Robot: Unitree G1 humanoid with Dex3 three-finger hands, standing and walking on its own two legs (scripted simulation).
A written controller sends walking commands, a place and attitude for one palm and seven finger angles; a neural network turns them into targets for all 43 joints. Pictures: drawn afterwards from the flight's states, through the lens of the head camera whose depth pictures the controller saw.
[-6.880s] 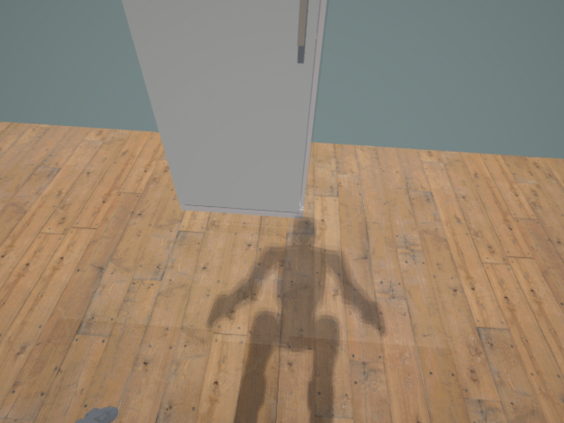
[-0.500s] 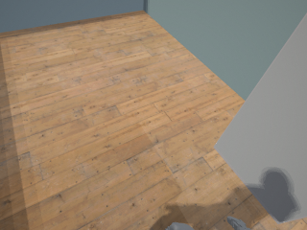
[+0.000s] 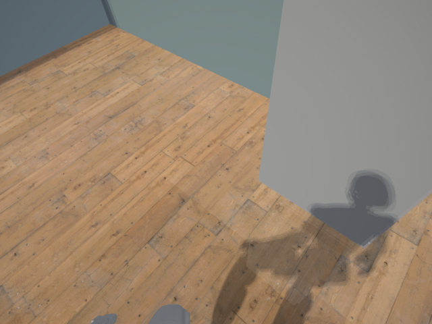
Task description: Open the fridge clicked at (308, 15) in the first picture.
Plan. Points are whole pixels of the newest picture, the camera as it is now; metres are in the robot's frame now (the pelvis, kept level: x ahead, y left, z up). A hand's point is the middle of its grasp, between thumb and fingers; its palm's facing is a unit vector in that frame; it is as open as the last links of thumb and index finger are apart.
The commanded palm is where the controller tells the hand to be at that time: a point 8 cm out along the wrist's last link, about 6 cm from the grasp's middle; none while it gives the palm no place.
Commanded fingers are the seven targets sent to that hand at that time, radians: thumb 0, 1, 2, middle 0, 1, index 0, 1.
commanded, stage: turn to face it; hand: right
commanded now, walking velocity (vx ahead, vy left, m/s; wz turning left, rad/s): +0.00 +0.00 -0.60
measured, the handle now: out of the picture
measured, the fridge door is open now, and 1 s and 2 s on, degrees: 0 0 0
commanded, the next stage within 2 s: take the last steps up to it in 0.90 s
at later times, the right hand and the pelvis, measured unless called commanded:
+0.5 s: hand out of the picture +0.02 -0.17 -0.15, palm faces +0.30 +0.91 -0.28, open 7.4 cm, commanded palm none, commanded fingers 0.00 -0.90 -0.90 0.20 0.30 0.20 0.30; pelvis -0.01 +0.04 +0.00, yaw -19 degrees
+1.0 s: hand out of the picture -0.08 -0.21 -0.17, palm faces +0.52 +0.82 -0.24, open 7.4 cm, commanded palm none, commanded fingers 0.00 -0.90 -0.90 0.20 0.30 0.20 0.30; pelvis -0.03 +0.01 +0.00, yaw -29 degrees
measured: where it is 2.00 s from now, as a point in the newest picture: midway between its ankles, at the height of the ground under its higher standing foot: outside the picture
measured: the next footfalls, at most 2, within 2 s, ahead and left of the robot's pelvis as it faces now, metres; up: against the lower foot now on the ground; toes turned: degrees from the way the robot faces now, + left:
left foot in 0.26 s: +0.07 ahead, +0.15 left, +0.00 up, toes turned -7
right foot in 0.64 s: -0.03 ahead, -0.10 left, +0.00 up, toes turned -29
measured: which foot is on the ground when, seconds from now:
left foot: up 0.00-0.24, down 0.26-0.66, up 0.68-1.00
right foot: down 0.00-0.26, up 0.28-0.62, down 0.64-1.00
